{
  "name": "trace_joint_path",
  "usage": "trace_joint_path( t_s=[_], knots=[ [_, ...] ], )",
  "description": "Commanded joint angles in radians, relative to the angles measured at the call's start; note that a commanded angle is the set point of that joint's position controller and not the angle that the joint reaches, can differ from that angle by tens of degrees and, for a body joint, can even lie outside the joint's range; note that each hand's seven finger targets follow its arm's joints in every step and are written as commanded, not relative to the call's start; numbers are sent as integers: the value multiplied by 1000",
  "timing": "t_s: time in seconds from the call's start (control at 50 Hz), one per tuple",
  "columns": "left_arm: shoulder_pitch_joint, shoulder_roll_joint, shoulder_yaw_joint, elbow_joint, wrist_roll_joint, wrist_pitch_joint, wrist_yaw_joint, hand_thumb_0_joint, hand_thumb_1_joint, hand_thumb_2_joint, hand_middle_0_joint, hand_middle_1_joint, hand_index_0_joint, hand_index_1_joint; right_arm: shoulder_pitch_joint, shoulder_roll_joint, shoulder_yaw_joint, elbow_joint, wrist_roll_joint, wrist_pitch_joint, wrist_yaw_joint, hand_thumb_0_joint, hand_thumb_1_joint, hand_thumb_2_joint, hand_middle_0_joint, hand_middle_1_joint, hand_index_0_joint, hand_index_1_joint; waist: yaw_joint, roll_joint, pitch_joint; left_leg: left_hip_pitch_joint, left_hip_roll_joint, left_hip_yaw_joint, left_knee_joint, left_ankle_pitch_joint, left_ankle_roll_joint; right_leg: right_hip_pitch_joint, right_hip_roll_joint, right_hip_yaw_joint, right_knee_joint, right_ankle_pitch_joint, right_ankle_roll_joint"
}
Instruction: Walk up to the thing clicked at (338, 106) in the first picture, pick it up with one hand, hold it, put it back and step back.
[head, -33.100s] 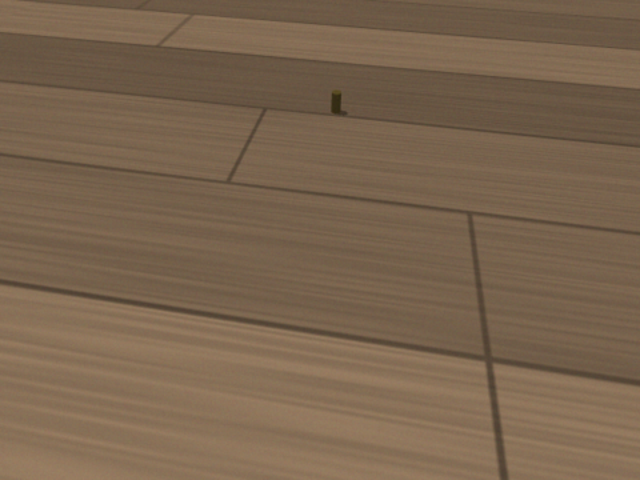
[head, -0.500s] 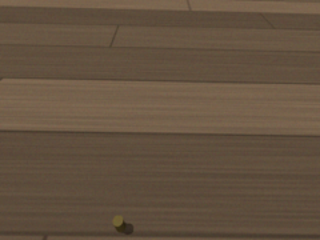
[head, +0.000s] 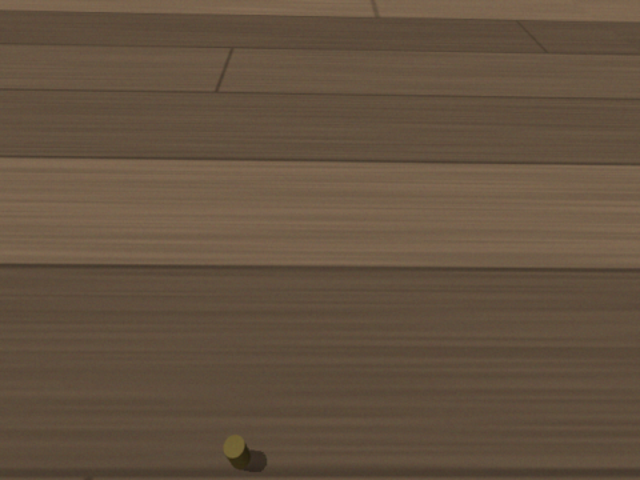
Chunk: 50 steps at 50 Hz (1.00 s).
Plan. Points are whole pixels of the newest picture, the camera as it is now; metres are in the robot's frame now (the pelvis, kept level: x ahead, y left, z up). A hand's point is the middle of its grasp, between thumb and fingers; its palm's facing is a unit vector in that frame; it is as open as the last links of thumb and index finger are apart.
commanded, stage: stand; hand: left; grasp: from the side
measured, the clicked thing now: (237, 452) +0.34 +0.22 -0.72
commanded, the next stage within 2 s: step back in 0.48 s
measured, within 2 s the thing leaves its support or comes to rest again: neither
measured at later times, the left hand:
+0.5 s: hand out of the picture +0.07 +0.25 -0.16, palm faces -0.01 -0.94 -0.34, open 7.4 cm
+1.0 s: hand out of the picture +0.04 +0.29 -0.18, palm faces -0.02 -0.92 -0.39, open 7.4 cm
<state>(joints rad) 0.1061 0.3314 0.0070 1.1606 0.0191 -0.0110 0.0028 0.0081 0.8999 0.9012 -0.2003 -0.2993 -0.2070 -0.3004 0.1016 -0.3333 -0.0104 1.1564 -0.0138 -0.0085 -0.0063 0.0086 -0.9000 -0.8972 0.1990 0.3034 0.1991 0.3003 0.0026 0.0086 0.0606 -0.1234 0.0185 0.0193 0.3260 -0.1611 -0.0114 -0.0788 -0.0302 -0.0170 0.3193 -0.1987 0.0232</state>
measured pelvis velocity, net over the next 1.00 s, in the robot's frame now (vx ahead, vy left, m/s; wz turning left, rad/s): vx -0.08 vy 0.02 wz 0.04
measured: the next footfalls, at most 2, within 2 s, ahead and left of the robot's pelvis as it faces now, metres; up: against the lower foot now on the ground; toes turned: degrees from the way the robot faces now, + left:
left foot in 1.00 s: -0.09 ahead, +0.13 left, +0.00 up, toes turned +0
right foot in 1.40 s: -0.12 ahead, -0.07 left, +0.00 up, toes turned +2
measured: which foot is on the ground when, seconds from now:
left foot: down 0.00-0.74, up 0.76-0.98, down 1.00-1.00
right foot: down 0.00-1.00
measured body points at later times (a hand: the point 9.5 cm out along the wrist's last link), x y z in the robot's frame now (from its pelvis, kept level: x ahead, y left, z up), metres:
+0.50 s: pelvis +0.00 +0.00 +0.00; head +0.01 +0.00 +0.45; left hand +0.07 +0.30 -0.13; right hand +0.08 -0.30 -0.14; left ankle +0.01 +0.12 -0.75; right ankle -0.01 -0.13 -0.75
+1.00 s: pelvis -0.08 +0.02 -0.03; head -0.01 +0.03 +0.41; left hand +0.05 +0.34 -0.15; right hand +0.00 -0.31 -0.15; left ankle -0.13 +0.13 -0.75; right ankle -0.01 -0.13 -0.75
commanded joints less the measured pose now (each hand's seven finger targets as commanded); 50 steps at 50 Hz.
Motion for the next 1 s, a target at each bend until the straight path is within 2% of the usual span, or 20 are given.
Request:
trace_joint_path(
  t_s=[0.0,0.14,0.32,0.44,0.46,0.52,0.6,0.66,0.68,0.7,0.72,0.74,0.76,0.78,0.82,0.86,0.92,0.94,0.96,0.98],
  knots=[
    [-36,208,39,-57,-5,-22,18,0,900,900,-200,-300,-200,-300,-35,-206,-32,-56,0,-22,-11,0,-900,-900,200,300,200,300,-2,-6,-114,51,118,-89,-26,213,29,15,-114,77,-42,226,-28],
    [-33,206,37,-54,-3,-19,16,0,900,900,-200,-300,-200,-300,-35,-206,-33,-53,0,-16,-8,0,-900,-900,200,300,200,300,-6,-14,-66,23,109,-93,-50,91,25,-23,-107,78,-69,113,-29],
    [-30,210,38,-65,-4,-24,15,0,900,900,-200,-300,-200,-300,-34,-210,-31,-62,2,-22,-8,0,-900,-900,200,300,200,300,-5,-10,-104,42,118,-93,-35,185,30,7,-114,77,-57,195,-32],
    [-34,213,40,-66,-6,-19,15,0,900,900,-200,-300,-200,-300,-29,-208,-30,-61,0,-20,-8,0,-900,-900,200,300,200,300,-9,-8,-85,29,114,-90,-43,152,26,-2,-112,77,-60,165,-34],
    [-29,284,80,-99,-26,-10,17,0,900,900,-200,-300,-200,-300,-55,-272,-57,-81,6,-1,-2,0,-900,-900,200,300,200,300,-9,-9,13,-40,99,-102,48,295,51,-76,-91,83,35,315,-45],
    [5,256,84,-133,-30,-1,24,0,900,900,-200,-300,-200,-300,-31,-253,-63,-115,17,10,1,0,-900,-900,200,300,200,300,-11,6,-66,-25,115,-96,88,381,82,-62,-72,53,118,322,-59],
    [4,232,82,-185,-20,15,21,0,900,900,-200,-300,-200,-300,-40,-276,-84,-165,17,29,6,0,-900,-900,200,300,200,300,-15,52,-120,-81,149,-138,92,265,139,-85,-36,45,233,165,-71],
    [21,245,84,-210,-11,23,16,0,900,900,-200,-300,-200,-300,-59,-277,-96,-207,13,42,9,0,-900,-900,200,300,200,300,-11,49,-136,-127,126,-133,156,147,153,-116,-50,86,261,110,-99],
    [34,258,89,-219,-8,23,16,0,900,900,-200,-300,-200,-300,-61,-268,-95,-217,14,44,10,0,-900,-900,200,300,200,300,0,29,-154,-121,97,-114,218,101,141,-126,-85,119,229,128,-124],
    [35,281,97,-225,-5,21,16,0,900,900,-200,-300,-200,-300,-60,-253,-95,-227,15,48,11,0,-900,-900,200,300,200,300,3,-15,-157,-152,48,-92,294,20,115,-128,-137,172,181,158,-158],
    [29,323,112,-233,-1,19,15,0,900,900,-200,-300,-200,-300,-58,-229,-90,-232,15,53,13,0,-900,-900,200,300,200,300,19,-105,-126,-186,-42,-47,427,-107,67,-154,-227,263,79,199,-213],
    [-9,366,122,-259,9,15,19,0,900,900,-200,-300,-200,-300,-46,-210,-88,-242,11,62,14,0,-900,-900,200,300,200,300,26,-225,-100,-224,-124,-32,627,-350,47,-198,-346,381,-8,246,-293],
    [-16,381,128,-286,24,8,22,0,900,900,-200,-300,-200,-300,-23,-221,-91,-250,3,70,14,0,-900,-900,200,300,200,300,25,-217,-90,-247,-108,-102,747,-423,46,-228,-386,429,2,276,-335],
    [-60,377,131,-306,25,9,27,0,900,900,-200,-300,-200,-300,28,-228,-93,-242,6,73,15,0,-900,-900,200,300,200,300,-5,-219,-83,-226,-80,-130,795,-410,48,-279,-387,386,18,274,-334],
    [-131,324,120,-339,26,12,31,0,900,900,-200,-300,-200,-300,87,-238,-100,-235,29,67,19,0,-900,-900,200,300,200,300,-42,-203,-102,-229,-86,-131,798,-368,47,-237,-288,252,74,298,-280],
    [-105,302,116,-350,32,17,31,0,900,900,-200,-300,-200,-300,91,-240,-92,-240,31,59,14,0,-900,-900,200,300,200,300,-14,-198,-118,-247,-74,-101,682,-336,29,-172,-243,219,124,278,-242],
    [-58,300,121,-367,22,31,37,0,900,900,-200,-300,-200,-300,111,-233,-86,-256,9,46,5,0,-900,-900,200,300,200,300,1,-215,-145,-257,-21,-81,358,-308,33,-10,-245,232,205,335,-204],
    [-50,293,117,-365,8,39,33,0,900,900,-200,-300,-200,-300,119,-225,-85,-249,0,39,3,0,-900,-900,200,300,200,300,-5,-181,-151,-213,-34,-47,222,-222,32,3,-217,195,258,353,-185],
    [-55,298,115,-373,-4,49,29,0,900,900,-200,-300,-200,-300,141,-217,-88,-247,-11,30,-1,0,-900,-900,200,300,200,300,-29,-171,-138,-149,-35,-18,37,-40,30,-23,-190,165,322,364,-156],
    [-20,254,104,-376,-13,58,25,0,900,900,-200,-300,-200,-300,122,-250,-101,-252,-27,23,-6,0,-900,-900,200,300,200,300,-7,-47,-139,-46,42,-142,27,174,30,-143,-107,114,425,225,-110]
  ],
)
